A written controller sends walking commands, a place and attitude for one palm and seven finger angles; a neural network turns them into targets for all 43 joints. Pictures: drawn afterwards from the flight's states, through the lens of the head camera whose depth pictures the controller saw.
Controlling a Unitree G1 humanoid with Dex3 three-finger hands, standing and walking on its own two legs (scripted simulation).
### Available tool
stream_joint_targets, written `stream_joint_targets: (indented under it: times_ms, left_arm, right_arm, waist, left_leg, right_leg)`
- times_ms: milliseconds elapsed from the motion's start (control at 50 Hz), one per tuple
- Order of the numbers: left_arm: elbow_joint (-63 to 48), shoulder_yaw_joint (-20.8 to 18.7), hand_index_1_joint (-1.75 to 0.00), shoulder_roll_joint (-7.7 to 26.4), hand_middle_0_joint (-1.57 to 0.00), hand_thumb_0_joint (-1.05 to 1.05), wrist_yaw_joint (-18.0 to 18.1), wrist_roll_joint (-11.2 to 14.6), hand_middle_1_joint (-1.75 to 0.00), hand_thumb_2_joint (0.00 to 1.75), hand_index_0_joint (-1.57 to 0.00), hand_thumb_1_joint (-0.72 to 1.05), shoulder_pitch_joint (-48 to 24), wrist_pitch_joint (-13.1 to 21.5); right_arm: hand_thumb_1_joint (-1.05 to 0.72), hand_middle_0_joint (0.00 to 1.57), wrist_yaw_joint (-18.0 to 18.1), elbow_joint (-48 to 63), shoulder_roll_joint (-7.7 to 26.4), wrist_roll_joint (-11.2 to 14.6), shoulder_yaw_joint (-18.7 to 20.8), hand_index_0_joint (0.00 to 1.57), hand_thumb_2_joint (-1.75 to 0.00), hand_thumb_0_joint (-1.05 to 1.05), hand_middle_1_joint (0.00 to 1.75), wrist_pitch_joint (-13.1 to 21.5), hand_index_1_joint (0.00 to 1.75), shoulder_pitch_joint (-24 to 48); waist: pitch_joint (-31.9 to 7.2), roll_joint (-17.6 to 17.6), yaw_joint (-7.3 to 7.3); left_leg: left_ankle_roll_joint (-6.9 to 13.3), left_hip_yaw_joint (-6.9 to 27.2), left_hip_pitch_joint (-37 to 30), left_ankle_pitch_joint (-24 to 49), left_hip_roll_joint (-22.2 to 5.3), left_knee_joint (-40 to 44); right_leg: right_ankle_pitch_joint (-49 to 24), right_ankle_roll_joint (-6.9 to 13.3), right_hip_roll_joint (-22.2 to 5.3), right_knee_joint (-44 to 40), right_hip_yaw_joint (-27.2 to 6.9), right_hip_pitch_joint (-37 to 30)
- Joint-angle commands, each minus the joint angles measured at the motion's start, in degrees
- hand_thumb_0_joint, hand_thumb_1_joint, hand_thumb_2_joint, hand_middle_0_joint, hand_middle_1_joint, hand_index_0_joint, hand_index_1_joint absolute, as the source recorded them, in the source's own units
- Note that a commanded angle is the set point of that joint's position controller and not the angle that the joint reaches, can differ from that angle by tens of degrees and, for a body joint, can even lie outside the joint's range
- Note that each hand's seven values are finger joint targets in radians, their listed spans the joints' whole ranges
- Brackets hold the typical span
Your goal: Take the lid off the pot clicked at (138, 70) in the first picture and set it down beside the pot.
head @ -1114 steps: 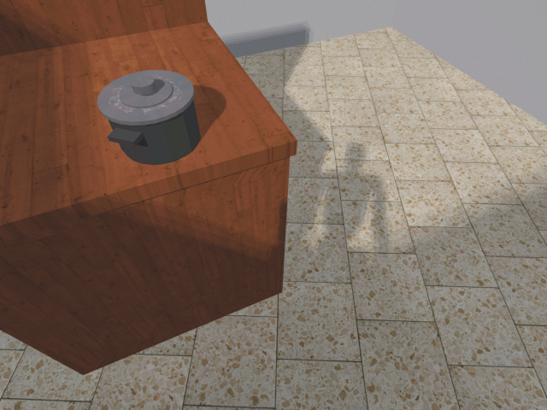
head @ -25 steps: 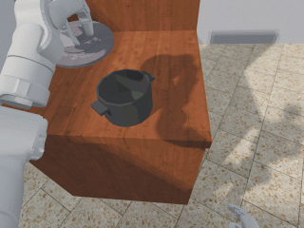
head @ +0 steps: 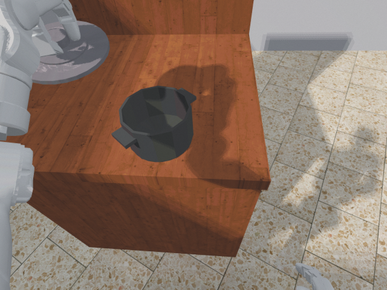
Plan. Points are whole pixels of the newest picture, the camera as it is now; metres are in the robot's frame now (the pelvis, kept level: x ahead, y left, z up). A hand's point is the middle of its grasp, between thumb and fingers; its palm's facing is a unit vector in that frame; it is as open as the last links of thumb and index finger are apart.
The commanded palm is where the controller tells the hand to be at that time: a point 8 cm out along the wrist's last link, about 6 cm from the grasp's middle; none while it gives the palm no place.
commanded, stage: move the lid sideways beside the pot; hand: left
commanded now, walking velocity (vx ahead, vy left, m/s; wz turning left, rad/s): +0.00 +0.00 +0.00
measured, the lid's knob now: (56, 39) +0.49 +0.24 +0.27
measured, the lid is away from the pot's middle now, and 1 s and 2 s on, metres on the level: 0.16 0.23 0.22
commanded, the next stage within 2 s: lower the lid onto the table in 0.76 s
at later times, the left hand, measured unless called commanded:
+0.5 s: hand (10, 45) +0.45 +0.29 +0.29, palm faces -0.17 -0.05 -0.98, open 6.9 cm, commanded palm +0.43 +0.30 +0.37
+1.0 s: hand (9, 44) +0.46 +0.30 +0.29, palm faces -0.18 -0.08 -0.98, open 6.9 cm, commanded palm +0.44 +0.30 +0.36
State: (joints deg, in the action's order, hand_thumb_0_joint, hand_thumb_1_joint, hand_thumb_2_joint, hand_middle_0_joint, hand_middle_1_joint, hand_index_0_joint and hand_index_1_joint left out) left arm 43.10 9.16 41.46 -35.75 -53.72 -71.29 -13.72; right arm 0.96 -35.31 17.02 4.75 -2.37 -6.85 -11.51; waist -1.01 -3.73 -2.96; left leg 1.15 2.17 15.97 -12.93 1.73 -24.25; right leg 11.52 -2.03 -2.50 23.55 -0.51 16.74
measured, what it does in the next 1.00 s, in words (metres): stands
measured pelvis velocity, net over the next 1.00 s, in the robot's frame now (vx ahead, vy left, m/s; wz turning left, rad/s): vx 0.00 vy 0.01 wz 0.00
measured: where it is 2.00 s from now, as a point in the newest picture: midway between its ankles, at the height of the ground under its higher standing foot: outside the picture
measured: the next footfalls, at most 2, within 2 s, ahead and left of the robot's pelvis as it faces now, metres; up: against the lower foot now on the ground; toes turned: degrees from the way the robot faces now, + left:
none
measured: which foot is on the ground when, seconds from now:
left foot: down 0.00-1.00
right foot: down 0.00-1.00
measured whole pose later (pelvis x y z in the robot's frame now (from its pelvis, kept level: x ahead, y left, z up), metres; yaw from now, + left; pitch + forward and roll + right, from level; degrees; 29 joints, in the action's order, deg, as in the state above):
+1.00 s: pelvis +0.00 +0.01 +0.00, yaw +0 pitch +6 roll -1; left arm 49.7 6.2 49.1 -36.0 -55.4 -72.1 -9.8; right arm 1.3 -36.7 17.4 5.7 -2.1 -8.8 -13.6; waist 0.0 -3.8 -4.0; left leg 1.5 2.6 17.2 -13.2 1.4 -24.7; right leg 10.3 -2.1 -2.1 20.8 0.1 16.3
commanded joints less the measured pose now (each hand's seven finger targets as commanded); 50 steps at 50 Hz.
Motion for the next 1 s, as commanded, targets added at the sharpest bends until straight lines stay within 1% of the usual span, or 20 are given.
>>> stream_joint_targets:
  times_ms: [0, 20, 60, 100, 120, 160, 200, 220, 280, 360, 500, 560, 600, 620, 700, 720, 800, 820, 880, 980]
  left_arm:
    - [-9.2, -5.2, -0.96, 17.2, -0.91, 0.0, 3.7, -1.7, -1.0, 1.01, -0.95, 0.67, -32.1, 0.1]
    - [-13.3, -6.7, -0.96, 20.1, -0.91, 0.0, 4.0, -2.7, -1.0, 1.01, -0.95, 0.67, -35.8, 0.6]
    - [-17.7, -6.3, -0.96, 19.4, -0.91, 0.0, 4.1, -2.6, -1.0, 1.01, -0.95, 0.67, -38.5, 1.2]
    - [-16.1, -4.2, -0.96, 16.6, -0.91, 0.0, 4.0, -1.1, -1.0, 1.01, -0.95, 0.67, -35.5, 1.2]
    - [-20.0, -8.0, -0.96, 21.7, -0.91, 0.0, 4.2, -2.1, -1.0, 1.01, -0.95, 0.67, -38.7, 1.8]
    - [-15.8, -9.9, -0.96, 23.7, -0.91, 0.0, 4.1, -2.6, -1.0, 1.01, -0.95, 0.67, -36.0, 2.1]
    - [-12.7, -6.3, -0.96, 19.4, -0.91, 0.0, 3.6, -1.1, -1.0, 1.01, -0.95, 0.67, -33.4, 2.2]
    - [-15.1, -8.5, -0.96, 22.4, -0.91, 0.0, 3.8, -1.8, -1.0, 1.01, -0.95, 0.67, -35.7, 2.5]
    - [-12.1, -7.2, -0.96, 20.9, -0.91, 0.0, 3.4, -2.0, -1.0, 1.01, -0.95, 0.67, -34.2, 2.6]
    - [-11.8, -10.2, -0.96, 25.5, -0.91, 0.0, 3.9, -2.9, -1.0, 1.01, -0.95, 0.67, -33.8, 3.6]
    - [-9.8, -9.8, -0.96, 26.5, -0.91, 0.0, 4.0, -2.3, -1.0, 1.01, -0.95, 0.67, -32.7, 5.4]
    - [-6.4, -10.3, -0.96, 27.6, -0.91, 0.0, 3.8, -3.5, -1.0, 1.01, -0.95, 0.67, -32.8, 6.0]
    - [-7.9, -8.3, -0.96, 26.0, -0.91, 0.0, 3.9, -2.6, -1.0, 1.01, -0.95, 0.67, -33.2, 6.6]
    - [-10.9, -10.2, -0.96, 28.8, -0.91, 0.0, 4.2, -3.6, -1.0, 1.01, -0.95, 0.67, -36.4, 6.8]
    - [-8.4, -6.2, -0.96, 23.5, -0.91, 0.0, 3.8, -2.1, -1.0, 1.01, -0.95, 0.67, -34.0, 6.9]
    - [-12.9, -9.5, -0.96, 27.8, -0.91, 0.0, 4.1, -3.0, -1.0, 1.01, -0.95, 0.67, -37.1, 7.2]
    - [-10.1, -8.1, -0.96, 24.6, -0.91, 0.0, 3.9, -1.8, -1.0, 1.01, -0.95, 0.67, -33.3, 7.2]
    - [-13.5, -11.3, -0.96, 28.8, -0.91, 0.0, 4.0, -2.6, -1.0, 1.01, -0.95, 0.67, -35.8, 7.4]
    - [-5.0, -8.8, -0.96, 24.9, -0.91, 0.0, 3.3, -2.7, -1.0, 1.01, -0.95, 0.67, -33.1, 4.3]
    - [-8.4, -8.7, -0.96, 24.9, -0.91, 0.0, 3.4, -3.3, -1.0, 1.01, -0.95, 0.67, -33.5, 2.7]
  right_arm:
    - [-0.9, 0.2, 0.7, 7.0, 8.0, 0.7, 3.0, 0.2, -0.9, 0.0, 0.3, 0.8, 0.3, 2.3]
    - [-0.9, 0.2, 0.7, 7.2, 7.4, 0.6, 2.8, 0.2, -0.9, 0.0, 0.3, 0.8, 0.3, 2.6]
    - [-0.9, 0.2, 0.9, 7.8, 6.7, 0.6, 2.8, 0.2, -0.9, 0.0, 0.3, 1.2, 0.3, 3.0]
    - [-0.9, 0.2, 0.9, 6.9, 7.3, 0.7, 3.1, 0.2, -0.9, 0.0, 0.3, 1.3, 0.3, 1.5]
    - [-0.9, 0.2, 0.8, 7.0, 7.0, 0.5, 2.9, 0.2, -0.9, 0.0, 0.3, 1.4, 0.3, 1.9]
    - [-0.9, 0.2, 1.3, 6.7, 7.1, 0.5, 2.7, 0.2, -0.9, 0.0, 0.3, 1.2, 0.3, 1.9]
    - [-0.9, 0.2, 1.1, 5.9, 7.7, 0.9, 3.1, 0.2, -0.9, 0.0, 0.3, 0.8, 0.3, 0.7]
    - [-0.9, 0.2, 1.1, 6.0, 7.4, 0.7, 2.9, 0.2, -0.9, 0.0, 0.3, 0.8, 0.3, 1.2]
    - [-0.9, 0.2, 1.2, 6.0, 7.4, 0.8, 2.9, 0.2, -0.9, 0.0, 0.3, 0.3, 0.3, 1.8]
    - [-0.9, 0.2, 1.2, 6.0, 7.7, 0.7, 2.8, 0.2, -0.9, 0.0, 0.3, -0.3, 0.3, 1.0]
    - [-0.9, 0.2, 1.3, 6.0, 8.6, 1.0, 3.0, 0.2, -0.9, 0.0, 0.3, -1.1, 0.3, -0.1]
    - [-0.9, 0.2, 1.8, 5.5, 8.0, 1.0, 2.7, 0.2, -0.9, 0.0, 0.3, -1.3, 0.3, -0.5]
    - [-0.9, 0.2, 1.6, 5.5, 8.7, 1.2, 3.0, 0.2, -0.9, 0.0, 0.3, -1.4, 0.3, -1.1]
    - [-0.9, 0.2, 1.7, 5.7, 8.1, 0.8, 3.0, 0.2, -0.9, 0.0, 0.3, -1.2, 0.3, -0.8]
    - [-0.9, 0.2, 2.1, 4.8, 8.5, 1.3, 3.2, 0.2, -0.9, 0.0, 0.3, -0.8, 0.3, -2.2]
    - [-0.9, 0.2, 2.0, 5.1, 8.2, 0.9, 3.2, 0.2, -0.9, 0.0, 0.3, -0.6, 0.3, -1.8]
    - [-0.9, 0.2, 1.9, 4.6, 8.5, 0.8, 3.4, 0.2, -0.9, 0.0, 0.3, 0.0, 0.3, -2.4]
    - [-0.9, 0.2, 1.7, 4.3, 8.3, 0.6, 3.3, 0.2, -0.9, 0.0, 0.3, -0.2, 0.3, -2.1]
    - [-0.9, 0.2, 1.3, 3.9, 8.2, 1.0, 3.2, 0.2, -0.9, 0.0, 0.3, -0.3, 0.3, -2.3]
    - [-0.9, 0.2, 0.7, 5.3, 8.3, 1.0, 3.2, 0.2, -0.9, 0.0, 0.3, -0.2, 0.3, -1.0]
  waist:
    - [-23.7, 1.2, -0.32]
    - [-26.3, 0.7, 0.04]
    - [-29.7, -2.3, -0.16]
    - [-28.4, -4.4, -1.12]
    - [-29.9, -3.8, -0.33]
    - [-29.2, -2.4, -0.25]
    - [-25.8, -3.3, -1.26]
    - [-27.0, -2.2, -0.54]
    - [-24.3, -2.0, -0.91]
    - [-26.3, -1.3, -0.28]
    - [-25.7, -3.7, -0.7]
    - [-24.1, -1.0, -0.87]
    - [-24.7, -5.4, -1.18]
    - [-26.4, -4.4, -0.89]
    - [-24.7, -5.9, -1.85]
    - [-27.5, -5.7, -1.16]
    - [-25.9, -7.6, -1.8]
    - [-27.1, -5.5, -1.07]
    - [-22.9, -3.8, -1.24]
    - [-26.1, -3.3, -0.89]
  left_leg:
    - [2.7, -2.1, -9.1, 21.2, 1.0, 0.3]
    - [2.6, -2.0, -9.8, 21.1, 1.1, 0.6]
    - [3.0, -1.4, -13.2, 26.7, 1.1, -0.5]
    - [2.9, -0.6, -15.4, 29.8, 0.8, -1.3]
    - [2.6, -0.3, -15.4, 28.9, 0.7, -0.6]
    - [3.0, -0.9, -13.5, 27.7, 1.2, -0.8]
    - [2.7, -0.6, -13.5, 28.0, 0.9, -0.7]
    - [2.6, -0.9, -13.0, 25.5, 1.0, 0.0]
    - [2.8, -1.1, -12.1, 24.0, 1.0, 0.0]
    - [2.8, -1.2, -11.2, 23.0, 0.9, 0.3]
    - [2.8, -1.1, -11.1, 24.8, 0.5, 0.1]
    - [3.1, -1.8, -9.4, 20.9, 0.6, 0.7]
    - [2.9, -1.2, -11.2, 24.0, 0.3, 0.3]
    - [2.9, -1.3, -11.8, 22.3, 0.4, 0.7]
    - [3.2, -0.9, -13.3, 24.7, 0.2, 0.2]
    - [3.0, -0.9, -14.1, 24.2, 0.2, 0.5]
    - [3.2, -0.4, -15.0, 28.9, 0.5, -0.8]
    - [2.9, -0.5, -14.5, 27.3, 0.3, 0.0]
    - [2.9, -0.8, -11.2, 25.0, 0.8, 0.5]
    - [3.0, -1.2, -11.6, 26.9, 0.8, -0.2]
  right_leg:
    - [-17.6, 4.2, 2.7, -0.3, 3.8, -8.8]
    - [-17.6, 4.0, 3.1, -0.2, 3.5, -10.4]
    - [-19.5, 4.2, 3.2, 0.4, 3.3, -10.7]
    - [-19.2, 4.1, 3.3, -0.7, 3.5, -8.2]
    - [-18.7, 4.0, 3.7, -0.6, 3.5, -9.6]
    - [-19.4, 4.2, 3.6, -0.2, 3.5, -10.4]
    - [-18.6, 4.2, 3.4, -1.1, 4.0, -8.0]
    - [-17.7, 4.0, 3.7, -1.2, 3.9, -9.3]
    - [-16.6, 4.3, 3.7, -1.4, 4.2, -7.8]
    - [-16.4, 4.3, 3.7, -1.0, 4.1, -9.7]
    - [-16.5, 4.4, 3.4, -1.5, 4.0, -9.1]
    - [-15.3, 4.1, 3.8, -1.8, 4.2, -9.6]
    - [-15.1, 4.4, 3.7, -2.1, 4.2, -8.1]
    - [-14.2, 4.1, 4.1, -2.2, 4.0, -9.3]
    - [-14.4, 4.2, 4.1, -2.9, 4.3, -6.9]
    - [-14.4, 4.0, 4.3, -2.7, 4.0, -8.7]
    - [-16.4, 4.4, 4.3, -2.8, 4.2, -7.0]
    - [-16.4, 4.2, 4.5, -2.6, 4.1, -8.8]
    - [-17.0, 4.3, 4.6, -2.1, 4.7, -8.2]
    - [-19.0, 4.2, 4.3, -1.2, 4.2, -9.8]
